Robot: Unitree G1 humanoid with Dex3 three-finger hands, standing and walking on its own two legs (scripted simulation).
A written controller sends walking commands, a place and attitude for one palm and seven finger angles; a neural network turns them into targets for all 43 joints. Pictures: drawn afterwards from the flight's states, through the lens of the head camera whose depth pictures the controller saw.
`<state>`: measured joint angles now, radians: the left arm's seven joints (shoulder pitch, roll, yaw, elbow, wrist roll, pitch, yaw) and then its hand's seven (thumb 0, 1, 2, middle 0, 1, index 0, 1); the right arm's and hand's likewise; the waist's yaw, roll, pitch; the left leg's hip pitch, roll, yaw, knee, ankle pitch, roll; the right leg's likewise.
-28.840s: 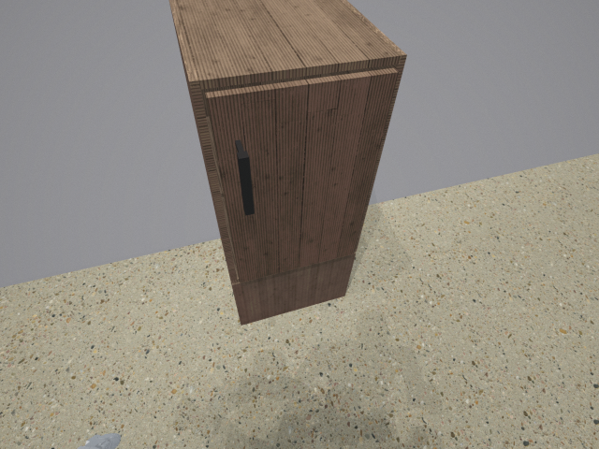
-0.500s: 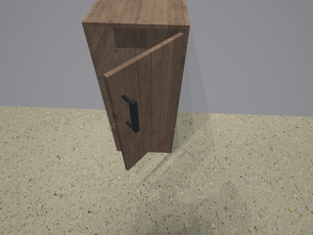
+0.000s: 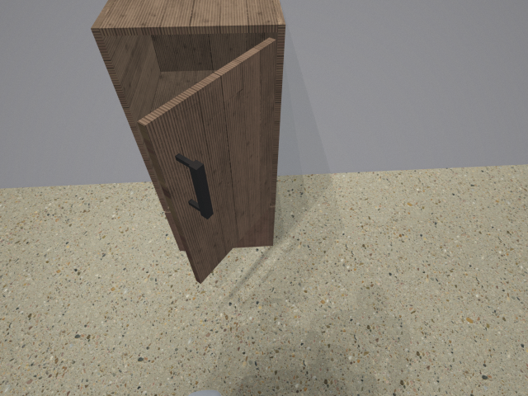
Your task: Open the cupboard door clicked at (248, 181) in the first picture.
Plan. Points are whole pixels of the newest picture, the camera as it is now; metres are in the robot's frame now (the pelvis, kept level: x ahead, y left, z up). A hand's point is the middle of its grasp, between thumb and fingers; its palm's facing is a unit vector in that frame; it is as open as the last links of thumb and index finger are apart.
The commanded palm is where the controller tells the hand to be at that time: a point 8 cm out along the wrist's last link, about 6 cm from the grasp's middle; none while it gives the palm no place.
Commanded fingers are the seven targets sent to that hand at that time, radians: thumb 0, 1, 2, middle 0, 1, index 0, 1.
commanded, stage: walk to a spot facing it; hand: left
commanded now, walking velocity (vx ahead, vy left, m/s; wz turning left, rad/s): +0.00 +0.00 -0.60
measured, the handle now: (195, 187) +0.48 +0.18 -0.01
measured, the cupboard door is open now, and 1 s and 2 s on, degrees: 50 50 50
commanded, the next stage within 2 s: none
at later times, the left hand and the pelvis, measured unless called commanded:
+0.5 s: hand out of the picture +0.05 +0.14 -0.15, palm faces -0.15 -0.95 -0.28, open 7.3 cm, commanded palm none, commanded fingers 0.00 0.90 0.90 -0.20 -0.30 -0.20 -0.30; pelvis -0.01 -0.05 +0.01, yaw -17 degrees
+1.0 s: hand (203, 338) +0.24 +0.13 -0.16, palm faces -0.50 -0.83 -0.25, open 7.4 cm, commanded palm none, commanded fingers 0.00 0.90 0.90 -0.20 -0.30 -0.20 -0.30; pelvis +0.06 -0.02 +0.01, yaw -35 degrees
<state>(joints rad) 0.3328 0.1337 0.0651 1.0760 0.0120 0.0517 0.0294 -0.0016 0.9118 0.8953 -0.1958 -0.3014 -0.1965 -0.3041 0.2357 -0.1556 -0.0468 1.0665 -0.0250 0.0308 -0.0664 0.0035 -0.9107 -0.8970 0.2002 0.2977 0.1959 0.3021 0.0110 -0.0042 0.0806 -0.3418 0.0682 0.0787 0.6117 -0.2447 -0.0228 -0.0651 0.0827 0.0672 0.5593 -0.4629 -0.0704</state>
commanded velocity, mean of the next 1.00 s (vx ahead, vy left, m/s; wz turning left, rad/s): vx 0.00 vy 0.00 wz -0.60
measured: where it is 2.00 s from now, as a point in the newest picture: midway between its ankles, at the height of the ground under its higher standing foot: outside the picture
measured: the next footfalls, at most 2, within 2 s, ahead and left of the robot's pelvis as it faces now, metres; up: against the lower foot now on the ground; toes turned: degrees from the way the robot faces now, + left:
left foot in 0.82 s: +0.14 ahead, +0.06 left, +0.00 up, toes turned -30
right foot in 1.18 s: +0.02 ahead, -0.18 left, +0.00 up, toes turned -46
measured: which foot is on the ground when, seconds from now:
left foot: down 0.00-0.16, up 0.18-0.80, down 0.82-1.00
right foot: down 0.00-0.82, up 0.84-1.00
